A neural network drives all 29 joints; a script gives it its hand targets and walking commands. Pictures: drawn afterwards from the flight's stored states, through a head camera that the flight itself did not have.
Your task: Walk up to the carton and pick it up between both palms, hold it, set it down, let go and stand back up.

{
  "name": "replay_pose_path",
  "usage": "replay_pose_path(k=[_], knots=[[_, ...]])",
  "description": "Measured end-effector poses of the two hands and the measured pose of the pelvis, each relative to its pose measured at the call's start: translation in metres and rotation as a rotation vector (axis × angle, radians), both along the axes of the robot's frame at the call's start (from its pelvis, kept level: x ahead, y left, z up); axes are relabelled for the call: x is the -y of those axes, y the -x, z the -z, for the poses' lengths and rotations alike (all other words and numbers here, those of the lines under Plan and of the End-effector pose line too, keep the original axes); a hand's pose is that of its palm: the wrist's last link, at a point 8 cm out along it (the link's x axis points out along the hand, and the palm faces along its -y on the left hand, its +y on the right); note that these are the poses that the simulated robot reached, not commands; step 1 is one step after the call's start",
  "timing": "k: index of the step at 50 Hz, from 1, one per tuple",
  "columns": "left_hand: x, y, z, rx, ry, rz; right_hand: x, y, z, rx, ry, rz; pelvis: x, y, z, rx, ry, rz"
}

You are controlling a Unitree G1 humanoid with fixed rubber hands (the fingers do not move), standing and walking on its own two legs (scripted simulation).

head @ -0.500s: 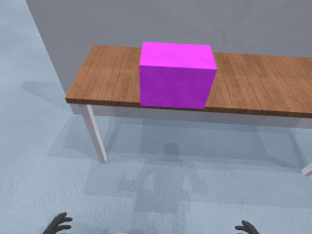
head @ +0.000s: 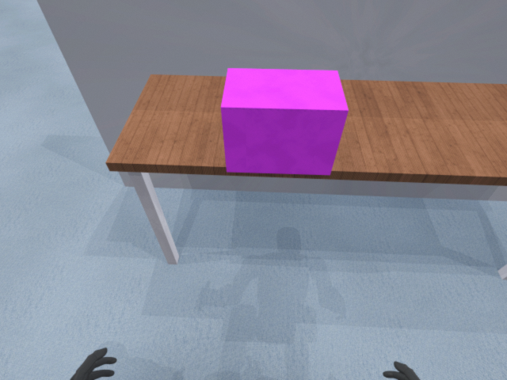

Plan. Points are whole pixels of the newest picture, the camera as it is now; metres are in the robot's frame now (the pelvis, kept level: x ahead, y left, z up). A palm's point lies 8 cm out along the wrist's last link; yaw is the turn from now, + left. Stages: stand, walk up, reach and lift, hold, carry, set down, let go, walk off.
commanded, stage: stand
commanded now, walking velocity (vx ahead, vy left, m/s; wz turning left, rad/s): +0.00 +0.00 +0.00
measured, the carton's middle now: (280, 122) +0.69 -0.05 -0.01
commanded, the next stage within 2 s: none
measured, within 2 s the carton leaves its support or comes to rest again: neither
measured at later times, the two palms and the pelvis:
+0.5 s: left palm out of the picture +0.11 +0.29 -0.10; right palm out of the picture +0.10 -0.26 -0.11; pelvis +0.00 +0.01 +0.01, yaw +0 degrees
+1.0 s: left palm out of the picture +0.10 +0.29 -0.10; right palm out of the picture +0.09 -0.26 -0.11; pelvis +0.00 +0.01 +0.01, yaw +0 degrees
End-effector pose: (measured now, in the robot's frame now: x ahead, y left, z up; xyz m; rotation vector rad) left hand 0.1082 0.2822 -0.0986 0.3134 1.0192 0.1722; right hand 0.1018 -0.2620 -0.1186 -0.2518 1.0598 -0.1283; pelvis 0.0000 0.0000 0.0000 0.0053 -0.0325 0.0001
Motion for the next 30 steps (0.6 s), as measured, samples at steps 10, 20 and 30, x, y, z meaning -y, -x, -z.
replay_pose_path(k=[10,20,30], knots=[[-0.003,-0.005,-0.004,0.002,0.001,-0.001,-0.002,0.000,-0.003,-0.017,0.001,0.006,-0.002,-0.003,-0.005,-0.002,0.003,0.000],[-0.005,-0.003,-0.002,-0.005,0.018,-0.007,-0.002,0.003,-0.010,-0.023,0.017,0.014,-0.006,-0.003,-0.008,0.008,0.008,0.000],[-0.007,0.005,-0.001,-0.035,0.022,-0.016,-0.003,0.007,-0.012,-0.039,0.021,0.017,-0.008,-0.002,-0.011,0.003,0.010,0.000]])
